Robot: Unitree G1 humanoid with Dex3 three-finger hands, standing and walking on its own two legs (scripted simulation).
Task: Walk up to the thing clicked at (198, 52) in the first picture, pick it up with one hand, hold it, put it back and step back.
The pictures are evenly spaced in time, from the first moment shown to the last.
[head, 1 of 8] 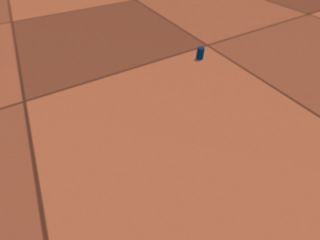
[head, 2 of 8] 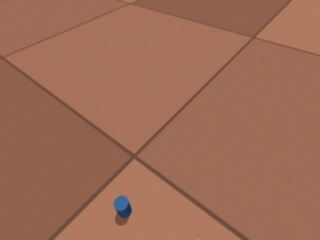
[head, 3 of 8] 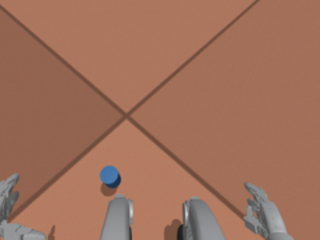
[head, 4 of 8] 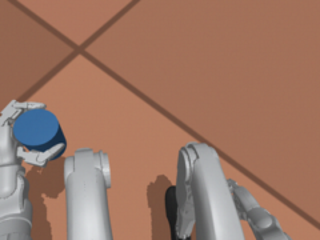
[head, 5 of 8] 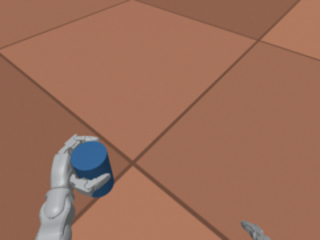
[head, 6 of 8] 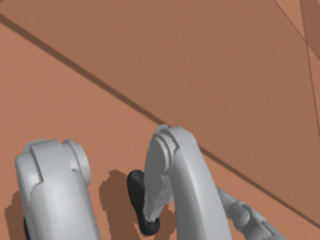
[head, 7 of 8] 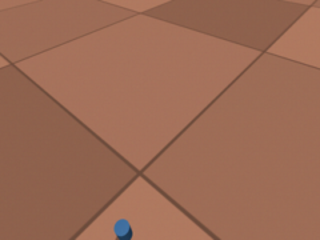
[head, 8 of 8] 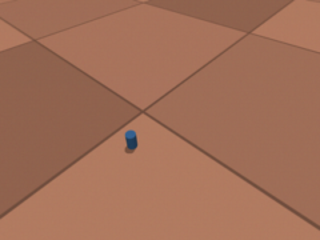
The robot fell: no
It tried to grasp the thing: yes
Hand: left
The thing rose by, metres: 0.68
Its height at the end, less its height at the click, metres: +0.00
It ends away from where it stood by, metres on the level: 0.02
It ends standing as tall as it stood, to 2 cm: yes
